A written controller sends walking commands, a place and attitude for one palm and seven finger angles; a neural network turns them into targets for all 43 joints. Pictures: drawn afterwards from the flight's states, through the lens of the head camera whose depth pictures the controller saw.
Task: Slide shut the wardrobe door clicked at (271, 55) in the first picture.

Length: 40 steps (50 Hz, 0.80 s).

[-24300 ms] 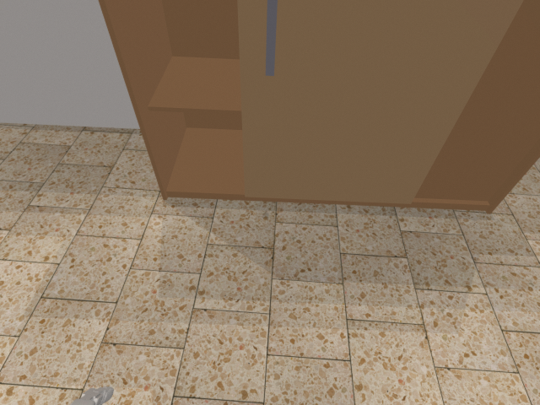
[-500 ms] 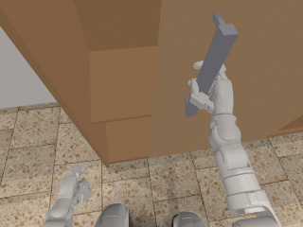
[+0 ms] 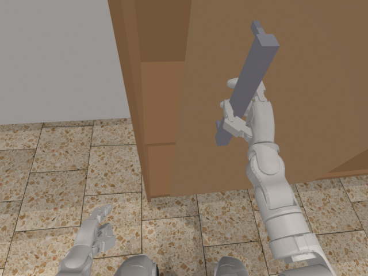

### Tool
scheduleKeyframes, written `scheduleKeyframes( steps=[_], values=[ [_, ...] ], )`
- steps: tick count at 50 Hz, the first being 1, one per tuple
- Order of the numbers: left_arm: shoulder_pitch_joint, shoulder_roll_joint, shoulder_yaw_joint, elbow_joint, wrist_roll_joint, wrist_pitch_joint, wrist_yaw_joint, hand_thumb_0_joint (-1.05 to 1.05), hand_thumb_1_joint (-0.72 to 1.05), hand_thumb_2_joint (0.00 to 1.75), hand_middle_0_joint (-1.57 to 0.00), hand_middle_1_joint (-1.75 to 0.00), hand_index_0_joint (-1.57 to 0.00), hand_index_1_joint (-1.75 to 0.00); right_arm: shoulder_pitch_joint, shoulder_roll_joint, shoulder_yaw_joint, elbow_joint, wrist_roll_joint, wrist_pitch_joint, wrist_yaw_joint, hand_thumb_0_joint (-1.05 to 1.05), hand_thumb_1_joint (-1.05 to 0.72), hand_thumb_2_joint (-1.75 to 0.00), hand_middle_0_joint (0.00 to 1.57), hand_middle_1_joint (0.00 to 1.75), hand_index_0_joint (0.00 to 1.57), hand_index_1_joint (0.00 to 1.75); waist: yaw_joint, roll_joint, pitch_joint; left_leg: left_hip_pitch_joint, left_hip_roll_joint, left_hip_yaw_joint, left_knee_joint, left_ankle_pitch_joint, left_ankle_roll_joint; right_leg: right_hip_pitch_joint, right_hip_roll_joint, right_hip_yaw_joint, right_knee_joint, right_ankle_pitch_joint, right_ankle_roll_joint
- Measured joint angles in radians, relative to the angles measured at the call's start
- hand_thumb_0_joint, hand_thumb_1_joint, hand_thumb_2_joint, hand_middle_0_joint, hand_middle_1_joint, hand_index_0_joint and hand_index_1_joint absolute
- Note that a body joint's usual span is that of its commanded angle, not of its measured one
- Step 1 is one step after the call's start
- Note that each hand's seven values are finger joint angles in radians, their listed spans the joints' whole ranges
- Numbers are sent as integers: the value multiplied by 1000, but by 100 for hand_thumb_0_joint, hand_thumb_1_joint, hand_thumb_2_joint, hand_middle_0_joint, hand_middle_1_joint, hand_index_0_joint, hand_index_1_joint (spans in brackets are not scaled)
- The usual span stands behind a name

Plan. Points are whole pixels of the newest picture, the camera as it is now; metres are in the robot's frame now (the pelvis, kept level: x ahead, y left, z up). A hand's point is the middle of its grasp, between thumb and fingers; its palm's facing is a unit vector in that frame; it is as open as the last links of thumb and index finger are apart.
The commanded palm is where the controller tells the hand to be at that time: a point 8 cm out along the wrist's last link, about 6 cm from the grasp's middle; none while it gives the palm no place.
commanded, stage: step sideways, sliding the door along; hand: right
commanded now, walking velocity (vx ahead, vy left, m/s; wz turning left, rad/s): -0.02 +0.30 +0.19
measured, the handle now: (235, 96) +0.44 -0.10 +0.11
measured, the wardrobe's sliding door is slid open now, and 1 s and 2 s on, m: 0.10 0.00 0.00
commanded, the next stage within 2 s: stop walking and hold the door there in 0.60 s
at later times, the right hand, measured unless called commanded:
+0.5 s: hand (176, 121) +0.37 +0.02 +0.11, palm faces +0.05 +1.00 -0.08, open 6.6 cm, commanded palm +0.35 +0.04 +0.11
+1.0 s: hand (176, 116) +0.39 +0.02 +0.11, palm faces +0.35 +0.91 -0.23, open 6.2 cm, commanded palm +0.35 -0.02 +0.11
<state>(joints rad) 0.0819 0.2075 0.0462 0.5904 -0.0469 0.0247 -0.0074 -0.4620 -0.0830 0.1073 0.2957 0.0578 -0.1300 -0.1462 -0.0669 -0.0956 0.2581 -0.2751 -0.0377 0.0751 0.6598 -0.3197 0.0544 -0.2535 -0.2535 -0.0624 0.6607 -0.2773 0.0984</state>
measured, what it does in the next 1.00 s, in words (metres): steps to the left: right foot, then right foot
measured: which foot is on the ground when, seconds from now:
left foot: down 0.00-0.50, up 0.52-0.68, down 0.70-1.00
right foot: down 0.00-0.00, up 0.02-0.10, down 0.12-0.30, up 0.32-0.46, down 0.48-0.72, up 0.74-1.00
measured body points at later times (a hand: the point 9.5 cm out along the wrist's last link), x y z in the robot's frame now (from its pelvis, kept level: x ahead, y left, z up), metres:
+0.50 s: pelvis -0.04 +0.10 +0.01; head +0.03 +0.13 +0.45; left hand +0.13 +0.33 -0.12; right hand +0.36 -0.03 +0.12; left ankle +0.01 +0.12 -0.72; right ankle -0.05 -0.08 -0.72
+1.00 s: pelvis -0.02 +0.24 +0.03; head +0.03 +0.29 +0.47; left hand +0.10 +0.53 -0.09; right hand +0.36 -0.03 +0.13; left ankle -0.01 +0.29 -0.72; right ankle -0.01 +0.11 -0.67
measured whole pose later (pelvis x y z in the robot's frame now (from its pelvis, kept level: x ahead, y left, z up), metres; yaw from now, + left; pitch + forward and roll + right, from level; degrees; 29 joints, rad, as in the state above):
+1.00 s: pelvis -0.02 +0.24 +0.03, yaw +8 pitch -1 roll -4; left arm 0.14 0.31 0.05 0.67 -0.04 -0.04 0.05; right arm -0.39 -0.33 -0.38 0.64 0.07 -0.16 -0.12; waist 0.00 -0.02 0.15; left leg -0.19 -0.03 -0.03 0.39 -0.18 0.09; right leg -0.33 0.03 -0.08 0.76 -0.42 0.01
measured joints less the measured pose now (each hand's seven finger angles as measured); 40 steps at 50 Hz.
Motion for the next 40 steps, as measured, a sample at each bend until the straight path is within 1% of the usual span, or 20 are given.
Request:
scheduleKeyframes(
  steps=[3,4,6,7,9,12,14,16,20,23,24,25,27,30,32,35,36,37,38,40],
  values=[
    [-7,-10,-5,26,0,-1,17,1,91,90,-19,-30,-20,-30,11,16,3,20,5,-7,-7,0,-73,-76,33,139,16,140,13,22,-26,-13,7,-8,-30,24,23,-22,78,23,74,-104,-50],
    [-6,-11,-6,31,3,-6,22,1,91,90,-19,-30,-20,-30,15,22,8,23,9,-6,-10,1,-73,-76,32,139,16,140,17,29,-37,-17,8,-12,-45,37,25,-11,102,16,46,-96,-58],
    [-1,-10,-7,33,6,-15,29,1,91,90,-19,-30,-20,-30,17,26,23,27,17,0,-16,1,-72,-75,31,139,17,140,25,38,-57,-29,1,-15,-60,54,27,36,119,-21,-75,30,-68],
    [-1,-12,-3,35,8,-16,29,1,91,90,-20,-30,-20,-30,9,23,32,36,20,0,-13,1,-72,-75,30,138,17,140,26,49,-62,-40,-1,-18,-51,56,27,55,117,-31,-118,33,-46],
    [2,-15,5,30,16,-12,23,1,91,90,-20,-30,-20,-30,-17,18,44,63,27,-4,6,1,-71,-74,29,138,18,140,24,69,-63,-66,-2,-31,-6,41,-3,62,111,-38,-140,7,-1],
    [10,-11,8,18,21,-3,14,1,91,90,-19,-30,-20,-30,-46,18,50,95,31,-9,28,1,-70,-73,29,135,17,140,15,61,-60,-61,12,-35,31,-7,-30,50,81,-33,-109,-12,34],
    [7,-8,6,19,16,8,14,1,91,90,-19,-30,-20,-30,-57,22,38,107,32,-15,28,0,-70,-73,30,134,16,140,10,31,-51,-40,-9,-16,14,7,-8,39,39,-21,-69,-26,44],
    [5,-9,6,29,3,21,21,1,91,90,-19,-30,-20,-30,-67,22,1,128,27,-15,14,0,-72,-75,31,134,15,140,19,4,-37,-16,-37,10,-10,17,44,20,12,-2,-19,-14,-3],
    [13,-16,-3,55,-4,21,39,1,91,90,-19,-30,-20,-30,-81,7,-32,184,46,-17,-12,1,-73,-79,28,133,14,139,9,36,-52,-12,-34,-2,-81,66,79,-29,118,43,124,-174,-62],
    [27,-18,-12,53,-3,11,43,1,91,90,-19,-30,-20,-30,-81,-8,-45,202,63,-15,-37,2,-73,-82,24,131,13,139,2,63,-70,-12,-41,-17,-136,109,91,29,170,-9,-44,-65,-76],
    [35,-14,-12,49,-3,9,42,1,91,90,-19,-30,-20,-30,-82,-17,-47,206,69,-11,-38,2,-73,-82,24,131,14,139,1,61,-81,-20,-52,-15,-133,112,90,62,166,-30,-121,27,-87],
    [41,-9,-7,45,-3,6,40,1,91,90,-19,-30,-20,-30,-88,-27,-47,213,75,-7,-35,2,-73,-83,24,131,14,140,1,55,-90,-39,-66,-11,-107,105,66,82,151,-35,-166,34,-74],
    [45,-11,2,42,-2,12,32,1,91,90,-19,-30,-20,-30,-123,-52,-46,244,87,-4,-20,2,-73,-83,25,132,14,140,-2,75,-77,-95,-63,-38,52,27,-11,84,145,-29,-160,-3,-22],
    [55,-3,-1,43,8,15,22,1,91,90,-19,-30,-20,-30,-153,-73,-67,270,100,1,4,2,-72,-83,25,129,15,139,-15,63,-54,-145,-33,-60,254,-75,-38,84,109,-3,-136,-15,11],
    [65,-1,-7,42,5,17,17,1,91,90,-19,-30,-20,-30,-156,-89,-86,264,107,5,12,2,-71,-84,27,128,16,139,-35,44,-43,-132,3,-62,234,-91,-40,84,66,7,-120,-24,29],
    [84,-9,-16,36,-8,23,7,1,91,90,-19,-30,-20,-30,-149,-123,-124,242,108,12,13,1,-69,-84,32,128,18,139,-68,24,-36,-49,51,-55,58,-9,-40,78,-2,17,-61,-61,56],
    [79,-8,-19,39,-14,24,5,1,91,90,-19,-30,-20,-30,-146,-132,-145,233,106,12,10,1,-68,-84,34,128,18,139,-67,2,-21,-27,31,-35,39,8,-35,75,-35,33,-29,-78,47],
    [59,-6,-24,58,-15,23,3,1,91,90,-20,-30,-20,-30,-135,-145,-191,239,89,-5,31,1,-67,-84,36,128,19,139,-46,-21,-7,-12,5,-12,36,4,-24,66,-65,48,1,-71,23],
    [38,-8,-25,80,-13,26,3,1,91,90,-20,-30,-21,-30,-117,-166,-232,248,70,-26,51,-1,-65,-83,38,128,20,139,-22,-21,-4,-9,-4,-1,36,-5,-10,37,-66,63,61,-37,-4],
    [13,-7,-16,110,-6,21,8,1,91,90,-20,-30,-21,-30,-82,-197,-295,264,59,-44,65,-2,-64,-83,40,126,24,139,7,11,-11,-14,7,-11,20,-8,11,-47,17,99,289,-153,-37]
  ],
)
